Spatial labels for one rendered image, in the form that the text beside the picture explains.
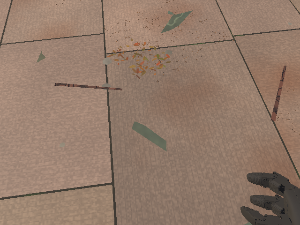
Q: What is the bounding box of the robot right hand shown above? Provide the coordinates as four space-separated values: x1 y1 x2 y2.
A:
240 172 300 225

